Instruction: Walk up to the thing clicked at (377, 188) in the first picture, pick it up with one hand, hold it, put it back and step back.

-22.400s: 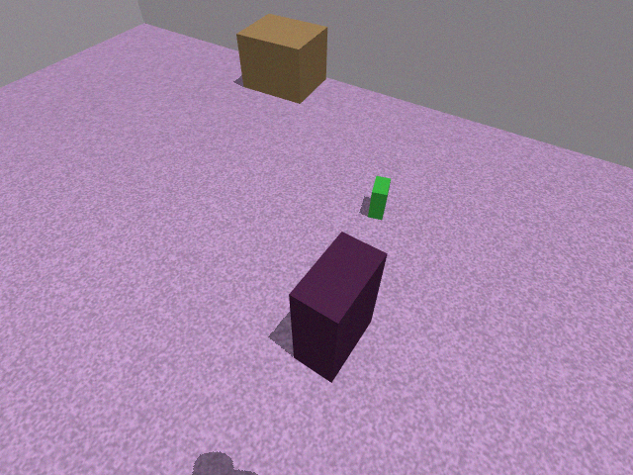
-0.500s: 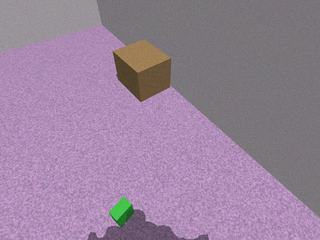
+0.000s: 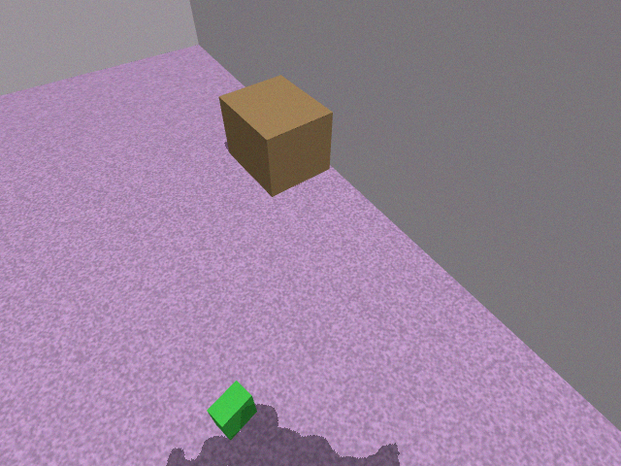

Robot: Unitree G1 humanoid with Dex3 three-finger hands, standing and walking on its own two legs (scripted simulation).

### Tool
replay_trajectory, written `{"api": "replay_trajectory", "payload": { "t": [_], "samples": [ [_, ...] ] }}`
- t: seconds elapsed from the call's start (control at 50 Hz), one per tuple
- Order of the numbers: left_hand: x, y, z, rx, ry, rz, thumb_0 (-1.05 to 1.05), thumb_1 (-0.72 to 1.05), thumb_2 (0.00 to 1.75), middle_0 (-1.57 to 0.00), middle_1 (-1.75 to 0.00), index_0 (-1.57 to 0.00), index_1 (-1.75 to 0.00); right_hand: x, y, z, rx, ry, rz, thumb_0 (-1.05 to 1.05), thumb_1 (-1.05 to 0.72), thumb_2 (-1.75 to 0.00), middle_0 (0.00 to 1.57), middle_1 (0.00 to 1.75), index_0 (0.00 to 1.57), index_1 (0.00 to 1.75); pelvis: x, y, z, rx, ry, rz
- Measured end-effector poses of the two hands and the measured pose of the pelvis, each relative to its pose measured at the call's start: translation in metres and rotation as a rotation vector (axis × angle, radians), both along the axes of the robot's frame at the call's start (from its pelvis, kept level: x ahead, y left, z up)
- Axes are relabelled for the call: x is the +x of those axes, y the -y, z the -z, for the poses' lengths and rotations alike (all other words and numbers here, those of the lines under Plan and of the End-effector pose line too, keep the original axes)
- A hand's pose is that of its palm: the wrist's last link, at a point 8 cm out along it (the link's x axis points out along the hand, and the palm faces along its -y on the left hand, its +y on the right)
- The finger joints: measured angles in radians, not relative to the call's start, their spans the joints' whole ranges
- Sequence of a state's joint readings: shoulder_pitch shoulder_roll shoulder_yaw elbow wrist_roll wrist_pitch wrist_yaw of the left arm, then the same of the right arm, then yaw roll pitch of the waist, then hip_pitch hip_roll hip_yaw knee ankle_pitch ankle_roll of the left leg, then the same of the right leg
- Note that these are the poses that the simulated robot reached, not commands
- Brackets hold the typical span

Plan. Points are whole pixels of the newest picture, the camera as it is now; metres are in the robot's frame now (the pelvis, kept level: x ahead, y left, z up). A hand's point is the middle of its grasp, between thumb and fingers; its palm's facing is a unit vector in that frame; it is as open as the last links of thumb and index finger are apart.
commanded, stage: stand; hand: left
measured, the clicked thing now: (233, 410) +0.39 +0.22 -0.71
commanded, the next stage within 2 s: go down in 1.92 s
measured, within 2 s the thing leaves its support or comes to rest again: neither
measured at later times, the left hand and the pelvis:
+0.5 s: hand out of the picture +0.07 +0.25 -0.16, palm faces -0.04 -0.94 -0.35, open 7.4 cm; pelvis +0.00 -0.01 +0.00, yaw +0 degrees
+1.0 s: hand out of the picture +0.08 +0.25 -0.16, palm faces -0.03 -0.94 -0.35, open 7.4 cm; pelvis +0.01 -0.01 +0.00, yaw +1 degrees
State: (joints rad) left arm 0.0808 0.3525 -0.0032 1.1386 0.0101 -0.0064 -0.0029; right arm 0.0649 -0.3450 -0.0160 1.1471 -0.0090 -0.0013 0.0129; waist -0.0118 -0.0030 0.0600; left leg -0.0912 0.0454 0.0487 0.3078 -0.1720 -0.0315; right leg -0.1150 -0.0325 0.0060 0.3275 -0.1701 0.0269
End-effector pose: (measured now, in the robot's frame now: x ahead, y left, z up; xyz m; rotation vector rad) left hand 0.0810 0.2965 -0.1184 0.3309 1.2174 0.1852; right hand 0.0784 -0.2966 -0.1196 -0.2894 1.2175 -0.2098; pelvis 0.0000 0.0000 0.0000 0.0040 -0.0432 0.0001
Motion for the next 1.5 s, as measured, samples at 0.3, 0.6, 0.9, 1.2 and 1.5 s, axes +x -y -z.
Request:
{"api": "replay_trajectory", "payload": {
  "t": [0.3, 0.6, 0.9, 1.2, 1.5],
  "samples": [
    [-0.013, 0.004, 0.001, 0.0, -0.018, -0.007, 0.0, 0.9, 0.9, -0.2, -0.3, -0.21, -0.3, -0.012, 0.005, 0.002, 0.003, -0.028, -0.001, 0.01, -0.91, -0.9, 0.21, 0.3, 0.21, 0.3, -0.002, 0.005, 0.0, -0.004, -0.001, -0.006],
    [-0.012, 0.003, 0.0, 0.002, -0.015, -0.01, 0.0, 0.9, 0.9, -0.2, -0.3, -0.21, -0.3, -0.017, 0.004, 0.004, 0.005, -0.042, -0.004, 0.01, -0.91, -0.9, 0.21, 0.3, 0.21, 0.3, -0.001, 0.005, 0.0, -0.003, -0.003, -0.007],
    [-0.009, 0.003, 0.001, 0.002, -0.021, -0.011, 0.0, 0.9, 0.9, -0.2, -0.3, -0.21, -0.3, -0.007, 0.005, 0.002, -0.002, -0.037, -0.012, 0.01, -0.91, -0.9, 0.21, 0.3, 0.21, 0.3, 0.005, 0.005, 0.0, -0.003, -0.008, -0.01],
    [-0.004, 0.003, 0.001, 0.0, -0.017, -0.01, 0.0, 0.9, 0.9, -0.2, -0.3, -0.21, -0.3, 0.001, 0.004, 0.001, -0.002, -0.027, -0.019, 0.01, -0.91, -0.9, 0.21, 0.3, 0.21, 0.3, 0.008, 0.005, 0.0, -0.003, -0.011, -0.01],
    [-0.004, 0.003, -0.001, 0.006, -0.019, -0.014, 0.0, 0.9, 0.9, -0.2, -0.3, -0.21, -0.3, 0.001, 0.004, 0.003, 0.001, -0.032, -0.017, 0.01, -0.91, -0.9, 0.21, 0.3, 0.21, 0.3, 0.011, 0.005, 0.0, -0.002, -0.009, -0.009]
  ]
}}
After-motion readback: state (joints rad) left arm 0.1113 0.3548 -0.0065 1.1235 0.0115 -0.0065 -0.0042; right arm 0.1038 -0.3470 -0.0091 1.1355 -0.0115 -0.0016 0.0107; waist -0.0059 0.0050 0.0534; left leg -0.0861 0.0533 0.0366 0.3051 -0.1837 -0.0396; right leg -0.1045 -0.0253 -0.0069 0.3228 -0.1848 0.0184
